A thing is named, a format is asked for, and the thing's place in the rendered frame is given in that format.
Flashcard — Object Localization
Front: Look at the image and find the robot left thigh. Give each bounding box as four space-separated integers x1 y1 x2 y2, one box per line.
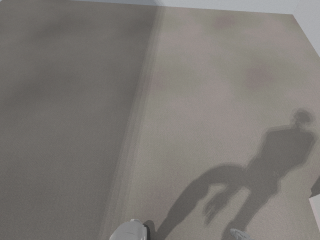
109 221 147 240

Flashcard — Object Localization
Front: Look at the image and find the robot left shin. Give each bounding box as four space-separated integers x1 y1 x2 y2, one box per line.
130 219 143 225

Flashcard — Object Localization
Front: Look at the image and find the robot right hand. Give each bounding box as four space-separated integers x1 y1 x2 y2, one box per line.
230 228 255 240

